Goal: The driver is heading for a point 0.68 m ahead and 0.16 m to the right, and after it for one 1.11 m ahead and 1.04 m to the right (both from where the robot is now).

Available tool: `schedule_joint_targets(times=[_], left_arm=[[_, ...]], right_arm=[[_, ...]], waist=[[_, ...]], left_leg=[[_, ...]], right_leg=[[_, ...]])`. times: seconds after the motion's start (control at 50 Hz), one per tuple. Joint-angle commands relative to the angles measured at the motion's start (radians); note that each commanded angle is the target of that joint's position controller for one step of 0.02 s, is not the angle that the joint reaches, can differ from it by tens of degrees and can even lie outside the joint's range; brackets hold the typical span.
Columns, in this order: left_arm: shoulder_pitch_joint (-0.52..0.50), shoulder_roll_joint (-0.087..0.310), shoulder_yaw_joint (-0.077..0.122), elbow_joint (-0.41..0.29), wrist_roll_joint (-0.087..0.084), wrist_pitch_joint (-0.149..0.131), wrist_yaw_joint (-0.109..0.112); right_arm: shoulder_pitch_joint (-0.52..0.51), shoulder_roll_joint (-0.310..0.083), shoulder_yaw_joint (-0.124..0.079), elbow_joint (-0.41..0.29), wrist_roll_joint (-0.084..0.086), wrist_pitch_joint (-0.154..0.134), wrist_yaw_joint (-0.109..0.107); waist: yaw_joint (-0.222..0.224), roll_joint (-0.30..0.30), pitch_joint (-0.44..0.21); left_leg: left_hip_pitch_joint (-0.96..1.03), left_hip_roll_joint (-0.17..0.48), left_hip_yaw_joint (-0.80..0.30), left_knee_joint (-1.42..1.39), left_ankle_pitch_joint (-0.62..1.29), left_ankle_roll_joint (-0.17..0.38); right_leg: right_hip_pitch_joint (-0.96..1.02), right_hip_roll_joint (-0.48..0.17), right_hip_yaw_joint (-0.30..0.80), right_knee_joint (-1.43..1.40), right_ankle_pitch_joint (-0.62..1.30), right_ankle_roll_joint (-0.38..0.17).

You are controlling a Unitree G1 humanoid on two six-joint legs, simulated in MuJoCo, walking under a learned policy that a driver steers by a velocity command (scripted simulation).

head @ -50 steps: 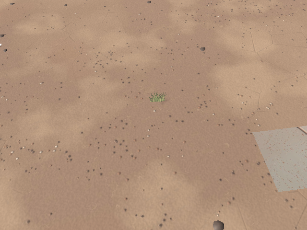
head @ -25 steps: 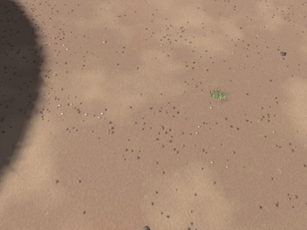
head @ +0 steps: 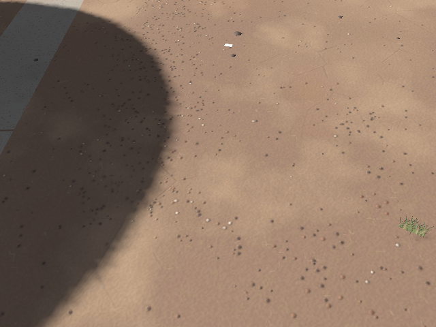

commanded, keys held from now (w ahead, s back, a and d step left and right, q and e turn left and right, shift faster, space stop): w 0.24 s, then w+e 0.24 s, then e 0.52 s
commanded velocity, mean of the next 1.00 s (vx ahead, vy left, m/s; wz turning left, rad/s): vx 0.33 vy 0.00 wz -0.25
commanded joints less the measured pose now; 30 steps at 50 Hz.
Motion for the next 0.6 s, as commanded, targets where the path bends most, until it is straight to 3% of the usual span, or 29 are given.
schedule_joint_targets(times=[0.02,0.1,0.16,0.2,0.22,0.24,0.26,0.28,0.3,0.32,0.36,0.4,0.44,0.48,0.52,0.56,0.6], left_arm=[[0.037,0.129,0.033,-0.018,-0.008,-0.028,-0.011],[0.093,0.123,0.030,0.032,-0.014,-0.027,-0.013],[0.135,0.150,0.034,0.074,-0.011,-0.017,-0.008],[0.129,0.167,0.033,0.092,-0.016,-0.011,-0.002],[0.117,0.161,0.028,0.094,-0.023,-0.009,0.000],[0.094,0.122,0.012,0.056,-0.026,-0.012,-0.002],[0.171,0.002,-0.014,0.013,-0.044,-0.009,-0.014],[0.078,0.137,0.023,0.031,-0.021,0.000,0.002],[0.018,0.121,0.025,0.009,-0.027,-0.005,-0.004],[0.013,0.097,0.019,0.017,-0.029,-0.008,-0.009],[0.059,0.069,0.018,0.050,-0.004,0.019,-0.021],[0.060,0.047,0.020,0.056,0.003,0.039,-0.034],[-0.010,0.037,0.022,0.035,0.006,0.047,-0.045],[-0.092,0.031,0.021,0.006,0.005,0.046,-0.050],[-0.161,0.012,0.011,-0.023,0.003,0.039,-0.053],[-0.227,-0.014,-0.004,-0.046,0.004,0.032,-0.058],[-0.254,-0.010,-0.008,-0.060,0.008,0.031,-0.061]], right_arm=[[-0.124,-0.035,0.004,-0.083,-0.001,-0.014,0.007],[-0.278,0.008,0.036,-0.124,-0.001,-0.017,0.020],[-0.291,0.006,0.043,-0.125,0.004,-0.022,0.012],[-0.138,-0.027,0.028,-0.074,0.003,-0.032,-0.010],[0.024,-0.057,0.015,-0.017,-0.006,-0.044,-0.024],[0.201,-0.126,-0.005,0.016,-0.025,-0.050,-0.041],[0.245,-0.218,-0.026,0.029,-0.020,-0.045,-0.054],[0.215,-0.165,-0.019,0.027,0.010,-0.042,-0.059],[0.131,-0.114,-0.001,0.035,0.015,-0.046,-0.061],[0.079,-0.062,0.012,0.038,0.013,-0.054,-0.057],[0.036,-0.011,0.029,0.048,0.020,-0.068,-0.061],[0.050,-0.008,0.030,0.066,0.024,-0.087,-0.060],[0.063,-0.018,0.026,0.085,0.029,-0.100,-0.061],[0.081,-0.012,0.027,0.101,0.028,-0.104,-0.062],[0.063,0.002,0.034,0.108,0.031,-0.104,-0.066],[0.075,-0.008,0.035,0.121,0.037,-0.102,-0.073],[0.112,-0.029,0.031,0.141,0.038,-0.097,-0.082]], waist=[[0.022,-0.158,0.133],[0.055,-0.188,0.129],[0.046,-0.203,0.125],[-0.042,-0.185,0.040],[-0.120,-0.156,-0.057],[-0.196,-0.070,-0.187],[-0.147,0.200,-0.320],[-0.169,0.021,-0.235],[-0.124,0.014,-0.094],[-0.090,-0.003,-0.027],[-0.035,0.038,0.036],[-0.015,0.039,0.056],[-0.011,0.032,0.090],[-0.018,0.024,0.116],[-0.012,0.014,0.142],[-0.030,0.018,0.137],[-0.044,0.020,0.110]], left_leg=[[-0.204,0.028,0.026,-0.065,0.058,-0.017],[-0.067,0.076,0.189,-0.309,0.074,-0.019],[0.080,0.050,0.242,-0.423,0.015,0.031],[0.297,-0.006,0.255,-0.504,0.004,0.082],[0.522,-0.003,0.236,-0.544,0.052,0.112],[0.788,0.216,0.002,-0.573,-0.116,0.161],[1.035,0.524,-0.492,-0.650,-0.132,0.282],[0.921,0.488,-0.482,-0.687,-0.071,0.253],[0.787,0.435,-0.298,-0.703,0.047,0.224],[0.673,0.388,-0.188,-0.737,0.148,0.193],[0.529,0.319,-0.043,-0.797,0.196,0.144],[0.490,0.309,0.017,-0.837,0.255,0.148],[0.483,0.302,0.081,-0.879,0.276,0.146],[0.485,0.288,0.149,-0.892,0.323,0.139],[0.455,0.256,0.240,-0.861,0.521,0.126],[0.448,0.242,0.302,-0.819,0.650,0.111],[0.509,0.256,0.316,-0.762,0.729,0.097]], right_leg=[[0.064,-0.213,0.173,-0.165,0.082,-0.122],[0.049,-0.202,0.091,-0.141,0.319,-0.123],[0.063,-0.238,0.083,-0.081,0.535,-0.119],[0.079,-0.232,0.043,0.114,0.873,-0.098],[0.010,-0.198,0.000,0.300,0.867,-0.076],[-0.190,-0.165,-0.024,0.573,0.530,-0.058],[-0.534,0.007,-0.038,0.917,-0.272,-0.025],[-0.598,-0.016,0.089,0.984,-0.240,-0.048],[-0.603,-0.055,0.104,0.954,-0.147,-0.060],[-0.564,-0.083,0.096,0.894,-0.095,-0.058],[-0.484,-0.101,0.084,0.833,-0.061,-0.037],[-0.478,-0.093,0.074,0.822,-0.035,-0.025],[-0.544,-0.101,0.067,0.797,0.037,-0.013],[-0.598,-0.105,0.055,0.740,0.119,-0.004],[-0.565,-0.088,0.012,0.599,0.202,0.004],[-0.482,-0.061,-0.050,0.443,0.281,-0.004],[-0.433,-0.031,-0.089,0.362,0.303,-0.023]])
Keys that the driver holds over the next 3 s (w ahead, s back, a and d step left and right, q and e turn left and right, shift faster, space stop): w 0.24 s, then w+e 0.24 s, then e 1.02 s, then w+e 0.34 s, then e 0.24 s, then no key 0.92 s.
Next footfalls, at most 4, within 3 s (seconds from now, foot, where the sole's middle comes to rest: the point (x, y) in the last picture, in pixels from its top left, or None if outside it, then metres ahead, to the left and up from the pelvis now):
0.22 left None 0.25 0.12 -0.79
0.70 right None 0.53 -0.05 -0.79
1.26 left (209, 319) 0.56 0.13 -0.79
1.76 right None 0.44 -0.05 -0.79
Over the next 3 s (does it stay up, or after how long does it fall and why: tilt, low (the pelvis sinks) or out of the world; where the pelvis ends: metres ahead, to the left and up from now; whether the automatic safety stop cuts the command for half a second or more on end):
stays up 0.60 -0.18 0.00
